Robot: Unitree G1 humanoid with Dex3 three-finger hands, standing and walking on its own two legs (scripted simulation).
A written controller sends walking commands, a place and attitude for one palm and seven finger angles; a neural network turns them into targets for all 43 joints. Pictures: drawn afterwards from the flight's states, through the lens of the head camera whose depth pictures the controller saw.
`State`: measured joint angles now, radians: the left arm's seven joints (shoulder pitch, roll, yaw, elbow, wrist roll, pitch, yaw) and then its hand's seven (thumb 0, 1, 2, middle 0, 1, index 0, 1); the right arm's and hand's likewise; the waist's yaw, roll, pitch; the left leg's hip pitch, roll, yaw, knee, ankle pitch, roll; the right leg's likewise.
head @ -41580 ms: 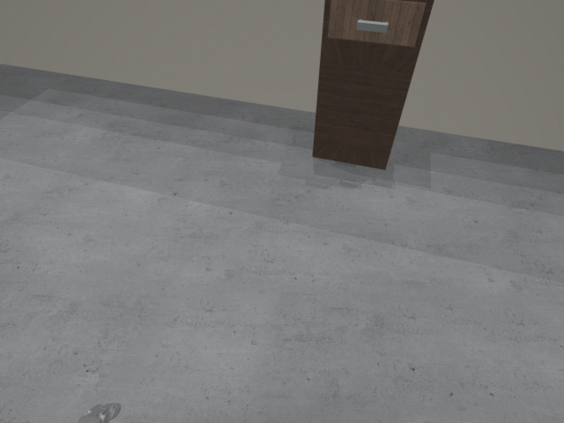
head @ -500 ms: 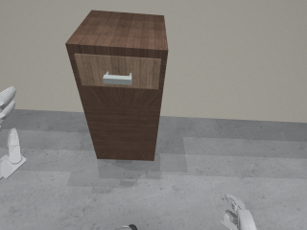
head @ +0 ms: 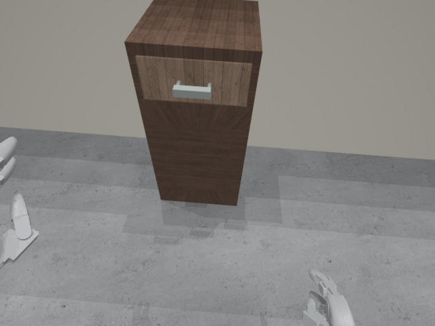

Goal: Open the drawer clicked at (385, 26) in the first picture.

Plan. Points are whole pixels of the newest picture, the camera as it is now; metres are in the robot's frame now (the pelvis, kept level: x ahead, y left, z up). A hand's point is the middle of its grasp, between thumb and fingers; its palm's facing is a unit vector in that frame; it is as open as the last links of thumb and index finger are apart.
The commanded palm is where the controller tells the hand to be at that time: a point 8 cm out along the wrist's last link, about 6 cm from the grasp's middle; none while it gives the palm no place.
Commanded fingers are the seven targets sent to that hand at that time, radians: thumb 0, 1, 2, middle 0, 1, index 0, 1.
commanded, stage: stop stepping back and stand still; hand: left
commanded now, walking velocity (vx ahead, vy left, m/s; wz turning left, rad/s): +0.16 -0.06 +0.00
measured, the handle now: (193, 88) +0.81 +0.12 -0.02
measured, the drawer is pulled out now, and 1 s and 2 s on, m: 0.00 0.00 0.00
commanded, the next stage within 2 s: let the arm hang, fingers relaxed in 0.72 s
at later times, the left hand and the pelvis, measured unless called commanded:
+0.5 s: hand (46, 224) +0.21 +0.23 +0.17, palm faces +0.36 -0.81 -0.47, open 7.4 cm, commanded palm +0.15 +0.28 +0.18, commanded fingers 0.00 0.90 0.90 -0.20 -0.30 -0.20 -0.30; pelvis +0.02 +0.00 +0.00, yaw +0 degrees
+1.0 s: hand (83, 315) +0.16 +0.25 -0.08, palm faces +0.01 -0.92 -0.40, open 7.4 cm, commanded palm none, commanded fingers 0.00 0.90 0.90 -0.20 -0.30 -0.20 -0.30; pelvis -0.01 +0.02 +0.00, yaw +0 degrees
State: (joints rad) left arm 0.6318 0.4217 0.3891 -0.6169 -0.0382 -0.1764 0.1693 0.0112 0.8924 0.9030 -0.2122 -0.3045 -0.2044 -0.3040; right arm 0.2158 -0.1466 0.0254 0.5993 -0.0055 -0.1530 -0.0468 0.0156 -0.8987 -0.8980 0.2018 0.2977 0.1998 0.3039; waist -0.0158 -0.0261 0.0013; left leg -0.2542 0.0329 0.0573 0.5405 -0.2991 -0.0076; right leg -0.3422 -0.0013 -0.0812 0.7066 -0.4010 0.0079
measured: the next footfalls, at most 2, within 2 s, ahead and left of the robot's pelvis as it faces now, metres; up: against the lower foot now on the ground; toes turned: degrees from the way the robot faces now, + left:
left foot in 0.38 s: +0.07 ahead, +0.12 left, +0.00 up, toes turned +3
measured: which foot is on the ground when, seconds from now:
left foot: down 0.00-0.10, up 0.12-0.36, down 0.38-1.00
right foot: down 0.00-1.00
